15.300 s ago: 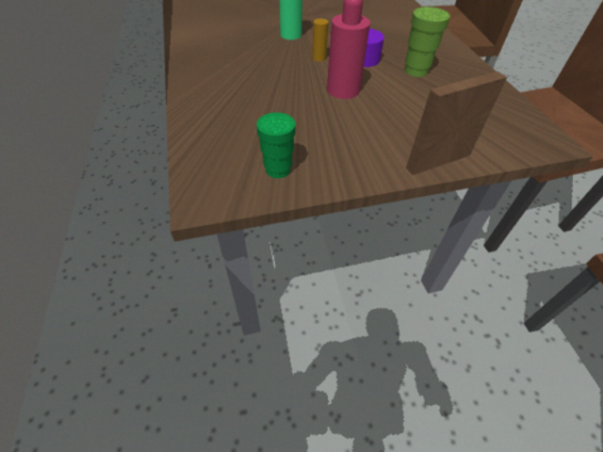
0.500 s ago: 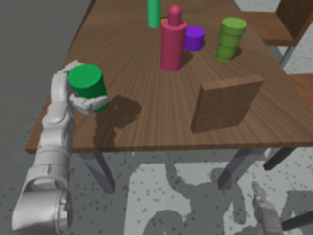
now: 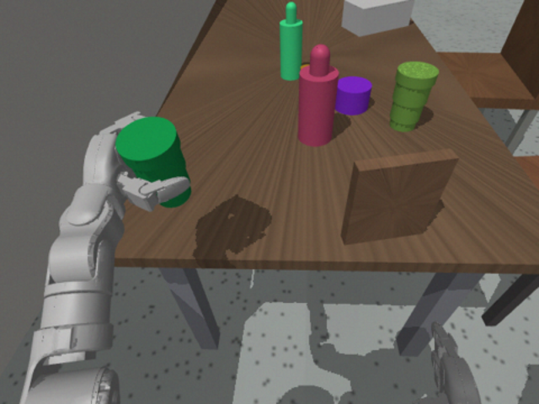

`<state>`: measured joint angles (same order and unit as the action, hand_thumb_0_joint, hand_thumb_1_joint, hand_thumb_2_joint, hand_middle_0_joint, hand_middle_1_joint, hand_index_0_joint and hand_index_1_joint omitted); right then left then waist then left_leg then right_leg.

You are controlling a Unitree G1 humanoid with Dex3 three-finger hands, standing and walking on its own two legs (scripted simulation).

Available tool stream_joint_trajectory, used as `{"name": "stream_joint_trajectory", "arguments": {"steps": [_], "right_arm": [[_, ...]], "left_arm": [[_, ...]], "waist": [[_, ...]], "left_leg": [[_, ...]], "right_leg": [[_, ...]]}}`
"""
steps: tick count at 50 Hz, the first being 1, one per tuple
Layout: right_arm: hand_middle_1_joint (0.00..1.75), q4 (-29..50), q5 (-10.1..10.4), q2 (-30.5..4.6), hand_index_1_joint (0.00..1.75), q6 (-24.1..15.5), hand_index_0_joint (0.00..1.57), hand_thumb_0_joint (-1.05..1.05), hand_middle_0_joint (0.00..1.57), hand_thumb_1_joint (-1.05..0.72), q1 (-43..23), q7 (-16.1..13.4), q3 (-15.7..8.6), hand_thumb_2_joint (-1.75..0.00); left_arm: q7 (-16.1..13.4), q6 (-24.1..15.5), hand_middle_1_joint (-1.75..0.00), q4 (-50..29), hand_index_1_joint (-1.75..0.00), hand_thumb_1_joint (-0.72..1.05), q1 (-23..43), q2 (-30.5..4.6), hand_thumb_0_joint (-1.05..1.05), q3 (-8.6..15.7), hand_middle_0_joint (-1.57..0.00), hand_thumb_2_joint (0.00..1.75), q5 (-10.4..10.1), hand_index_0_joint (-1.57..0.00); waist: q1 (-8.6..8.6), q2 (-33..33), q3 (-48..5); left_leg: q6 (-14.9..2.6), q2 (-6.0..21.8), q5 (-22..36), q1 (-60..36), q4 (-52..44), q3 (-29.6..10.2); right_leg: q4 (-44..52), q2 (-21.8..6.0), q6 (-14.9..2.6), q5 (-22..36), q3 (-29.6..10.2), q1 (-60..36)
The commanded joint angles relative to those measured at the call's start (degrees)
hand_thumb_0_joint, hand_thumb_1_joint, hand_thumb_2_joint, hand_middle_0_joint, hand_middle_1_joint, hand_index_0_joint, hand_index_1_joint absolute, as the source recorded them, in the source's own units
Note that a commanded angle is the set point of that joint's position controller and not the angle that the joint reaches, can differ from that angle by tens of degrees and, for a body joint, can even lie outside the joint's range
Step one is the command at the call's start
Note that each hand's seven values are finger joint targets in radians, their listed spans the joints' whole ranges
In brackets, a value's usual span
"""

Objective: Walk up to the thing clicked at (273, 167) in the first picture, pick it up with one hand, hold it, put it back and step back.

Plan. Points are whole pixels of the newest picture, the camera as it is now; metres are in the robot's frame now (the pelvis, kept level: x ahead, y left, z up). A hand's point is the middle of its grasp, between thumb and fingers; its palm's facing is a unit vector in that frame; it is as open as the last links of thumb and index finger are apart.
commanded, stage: lift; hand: left
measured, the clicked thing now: (161, 168) +0.37 +0.14 +0.20
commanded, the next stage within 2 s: hold in 0.48 s
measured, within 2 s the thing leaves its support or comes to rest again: neither
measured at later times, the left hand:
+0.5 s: hand (136, 154) +0.35 +0.16 +0.24, palm faces +0.03 -1.00 -0.01, open 9.9 cm
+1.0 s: hand (124, 140) +0.35 +0.16 +0.26, palm faces +0.02 -1.00 -0.02, open 9.9 cm
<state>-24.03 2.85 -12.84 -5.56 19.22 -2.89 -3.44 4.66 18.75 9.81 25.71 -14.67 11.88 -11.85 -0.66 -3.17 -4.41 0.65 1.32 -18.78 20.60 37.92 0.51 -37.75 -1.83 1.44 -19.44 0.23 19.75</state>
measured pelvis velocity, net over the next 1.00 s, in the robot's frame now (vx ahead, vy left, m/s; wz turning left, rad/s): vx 0.00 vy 0.00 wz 0.01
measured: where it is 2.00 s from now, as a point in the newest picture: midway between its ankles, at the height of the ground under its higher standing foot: outside the picture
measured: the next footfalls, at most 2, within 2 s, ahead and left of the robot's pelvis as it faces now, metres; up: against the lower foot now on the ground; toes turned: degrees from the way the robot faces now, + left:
none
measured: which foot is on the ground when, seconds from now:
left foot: down 0.00-1.00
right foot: down 0.00-1.00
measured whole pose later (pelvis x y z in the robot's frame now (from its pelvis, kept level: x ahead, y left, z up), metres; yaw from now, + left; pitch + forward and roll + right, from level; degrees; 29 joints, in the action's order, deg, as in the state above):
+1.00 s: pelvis +0.00 +0.00 +0.01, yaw +1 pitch -1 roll +0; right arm -34.2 3.4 -13.6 -12.4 15.9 -1.9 -4.9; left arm 6.2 36.3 -5.9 25.6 -16.7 15.5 -14.7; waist 0.7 -4.2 -4.4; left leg 0.4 0.8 -17.2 15.4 33.6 0.1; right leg -33.2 -2.3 1.7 -17.9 0.8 14.2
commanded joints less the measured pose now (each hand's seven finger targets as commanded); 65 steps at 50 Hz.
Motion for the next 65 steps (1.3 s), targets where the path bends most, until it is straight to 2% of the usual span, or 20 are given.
{"name": "stream_joint_trajectory", "arguments": {"steps": [1,2,3,4,11,16,17,21,22,27,28,29,30,31,39,44,47,48,54,65], "right_arm": [[0.05,8.05,-0.07,-7.56,0.05,-4.49,0.05,0.0,0.05,0.53,-6.12,-0.87,-3.96,-0.05],[0.05,6.74,-0.04,-5.57,0.05,-4.69,0.05,0.0,0.05,0.54,-6.43,-0.67,-2.33,-0.05],[0.05,7.58,-0.24,-6.43,0.05,-5.01,0.05,0.0,0.05,0.53,-6.27,-0.82,-2.93,-0.05],[0.05,6.9,-0.2,-4.75,0.05,-5.13,0.05,0.0,0.05,0.53,-7.04,-0.75,-1.01,-0.05],[0.05,3.91,-0.05,-7.51,0.05,-6.86,0.05,0.0,0.05,0.54,-8.75,-0.74,-3.65,-0.05],[0.05,3.34,0.15,-7.54,0.05,-7.58,0.05,0.0,0.05,0.53,-7.52,-0.3,-4.1,-0.05],[0.05,3.12,0.24,-5.78,0.05,-7.65,0.05,0.0,0.05,0.53,-7.91,-0.06,-2.55,-0.05],[0.05,2.62,0.21,-5.76,0.05,-8.35,0.05,0.0,0.05,0.53,-8.87,0.15,-2.58,-0.05],[0.05,3.75,0.22,-6.83,0.05,-8.61,0.05,0.0,0.05,0.53,-9.31,0.11,-3.16,-0.05],[0.05,1.3,0.16,-6.28,0.05,-9.27,0.05,0.0,0.05,0.53,-9.97,0.0,-2.8,-0.05],[0.05,1.56,0.16,-6.36,0.05,-9.54,0.05,0.0,0.05,0.53,-9.84,0.13,-3.14,-0.05],[0.05,1.37,0.21,-8.22,0.05,-9.57,0.05,0.0,0.05,0.52,-10.03,-0.13,-4.77,-0.05],[0.05,0.92,0.18,-7.15,0.05,-9.61,0.05,0.0,0.05,0.53,-9.87,-0.1,-3.72,-0.05],[0.05,0.45,0.13,-7.1,0.05,-9.68,0.05,0.0,0.05,0.53,-9.97,0.04,-3.3,-0.05],[0.05,-0.3,0.41,-6.64,0.05,-9.95,0.05,0.0,0.05,0.53,-10.61,0.48,-2.84,-0.05],[0.05,-1.07,0.68,-8.86,0.05,-10.19,0.05,0.0,0.05,0.53,-9.94,0.49,-5.27,-0.05],[0.05,-0.44,0.6,-7.6,0.05,-10.41,0.05,0.0,0.05,0.52,-10.33,0.69,-3.78,-0.06],[0.05,-1.19,0.74,-7.75,0.05,-10.34,0.05,0.0,0.05,0.53,-10.37,0.84,-4.05,-0.05],[0.05,-1.47,0.6,-7.16,0.05,-10.37,0.05,0.0,0.05,0.53,-11.05,0.9,-3.18,-0.05],[0.05,0.32,0.94,-7.92,0.05,-10.38,0.05,0.0,0.05,0.53,-10.87,1.3,-3.61,-0.05]], "left_arm": [[-1.07,-1.77,-1.47,-17.06,-1.47,0.11,25.77,-10.98,0.0,5.28,-1.33,1.31,-1.14,-1.36],[-1.21,-1.46,-1.46,-20.51,-1.47,0.11,27.19,-11.22,0.0,5.12,-1.33,1.31,-1.03,-1.35],[-1.13,-0.91,-1.47,-18.82,-1.48,0.1,27.12,-10.32,0.0,4.2,-1.34,1.31,-0.77,-1.36],[-1.19,-0.43,-1.47,-19.92,-1.48,0.11,26.24,-9.57,0.0,3.91,-1.34,1.33,-1.0,-1.36],[-0.44,3.45,-1.47,-19.1,-1.48,0.15,24.93,-10.93,0.0,4.96,-1.35,1.32,-1.2,-1.37],[-0.12,4.8,-1.45,-24.3,-1.45,0.13,25.6,-11.29,0.0,5.99,-1.32,1.29,-2.22,-1.35],[-0.14,5.22,-1.45,-21.52,-1.45,0.12,24.51,-11.85,0.0,7.09,-1.32,1.28,-2.26,-1.35],[0.18,6.17,-1.45,-25.04,-1.46,0.08,25.36,-10.38,0.0,4.97,-1.32,1.28,-2.14,-1.34],[0.05,6.68,-1.44,-22.6,-1.45,0.09,24.22,-11.18,0.0,6.52,-1.31,1.28,-2.19,-1.33],[0.19,7.48,-1.43,-25.95,-1.43,0.08,25.53,-11.59,0.0,6.35,-1.31,1.26,-2.25,-1.33],[0.37,7.52,-1.43,-29.06,-1.44,0.05,26.45,-10.26,0.0,4.71,-1.31,1.25,-2.42,-1.34],[0.07,8.11,-1.43,-26.59,-1.43,0.06,25.81,-12.41,0.0,7.42,-1.31,1.25,-2.61,-1.33],[0.32,8.28,-1.42,-27.77,-1.43,0.1,25.44,-11.28,0.0,5.58,-1.31,1.25,-2.29,-1.32],[0.41,8.88,-1.42,-25.35,-1.43,0.1,23.99,-12.1,0.0,7.56,-1.3,1.25,-2.71,-1.31],[1.42,11.02,-1.45,-27.98,-1.46,0.13,25.41,-12.55,0.0,7.36,-1.33,1.28,-3.22,-1.34],[1.6,12.43,-1.43,-27.92,-1.43,0.1,25.41,-13.59,0.0,8.27,-1.3,1.25,-3.39,-1.32],[1.55,13.12,-1.43,-27.77,-1.44,0.07,25.91,-13.87,0.0,8.93,-1.31,1.25,-3.5,-1.32],[1.63,13.22,-1.42,-31.86,-1.43,0.08,27.92,-13.32,0.0,7.55,-1.3,1.25,-3.56,-1.31],[1.81,15.21,-1.43,-25.4,-1.44,0.08,25.65,-13.09,0.0,8.52,-1.3,1.25,-3.67,-1.31],[1.73,16.59,-1.43,-27.57,-1.44,0.07,26.89,-13.16,0.0,8.2,-1.3,1.25,-3.82,-1.32]], "waist": [[-0.49,4.21,-13.59],[0.51,2.23,-13.82],[-0.79,3.54,-13.96],[0.52,3.35,-13.25],[0.33,2.17,-10.14],[0.43,3.82,-11.05],[1.11,3.98,-10.55],[0.78,2.81,-10.24],[0.57,3.87,-10.78],[1.27,1.66,-11.58],[1.12,1.21,-13.12],[0.89,2.65,-13.48],[0.85,2.78,-12.55],[1.24,3.55,-11.7],[1.59,2.24,-10.49],[0.77,1.99,-10.3],[1.11,2.92,-12.72],[1.47,1.61,-12.47],[1.53,2.7,-11.68],[1.15,4.32,-11.99]], "left_leg": [[-1.49,-1.44,10.87,-8.87,-5.87,0.93],[-1.35,-1.73,11.07,-8.93,-5.9,1.03],[-1.42,-1.43,11.28,-9.58,-5.99,0.89],[-1.44,-1.59,11.46,-9.2,-6.16,0.7],[-1.17,-1.47,7.77,-8.69,-8.61,0.33],[-1.44,-1.45,10.54,-10.13,-8.32,0.15],[-1.51,-1.63,10.7,-9.84,-8.11,0.34],[-1.53,-1.84,10.71,-10.21,-8.21,0.59],[-1.52,-1.79,10.41,-10.61,-8.4,0.53],[-1.23,-1.64,11.85,-11.24,-8.46,0.07],[-1.17,-1.56,12.8,-12.1,-8.28,-0.09],[-1.35,-1.67,13.74,-12.45,-7.89,0.04],[-1.43,-1.79,13.69,-12.07,-8.0,0.07],[-1.45,-1.72,12.97,-11.49,-8.18,0.03],[-1.35,-1.7,13.21,-11.21,-8.98,-0.03],[-1.33,-1.71,13.5,-12.11,-8.82,0.08],[-1.46,-1.64,15.09,-12.9,-8.45,-0.18],[-1.3,-1.77,14.97,-12.73,-8.74,-0.26],[-1.41,-1.88,16.33,-12.15,-8.4,-0.04],[-1.82,-2.2,14.62,-12.56,-8.35,0.21]], "right_leg": [[7.09,1.5,-0.7,12.22,2.47,-2.75],[7.18,1.33,-0.88,12.29,2.43,-3.08],[7.07,1.44,-0.81,12.63,2.52,-2.83],[7.31,1.41,-0.84,12.54,2.74,-3.36],[9.1,1.67,-1.28,8.97,3.01,-2.67],[9.19,1.71,-1.04,11.23,3.36,-3.98],[9.42,1.49,-0.87,11.24,3.27,-4.29],[9.68,1.3,-0.89,11.39,2.9,-3.61],[9.85,1.41,-0.75,11.24,2.92,-3.96],[9.47,1.57,-1.14,11.92,3.28,-4.22],[9.23,1.63,-1.27,12.7,3.35,-5.07],[9.32,1.49,-0.97,13.86,3.2,-5.22],[9.51,1.5,-0.89,13.98,3.18,-4.97],[9.74,1.5,-0.84,13.18,3.2,-5.13],[10.04,1.65,-1.07,13.28,3.44,-5.07],[10.01,1.69,-0.93,13.62,3.35,-3.99],[9.87,1.63,-0.85,14.96,3.38,-5.49],[9.68,1.68,-1.1,14.74,3.44,-5.1],[9.63,1.41,-0.84,16.11,3.2,-5.59],[10.21,1.28,-0.58,15.07,2.96,-4.84]]}}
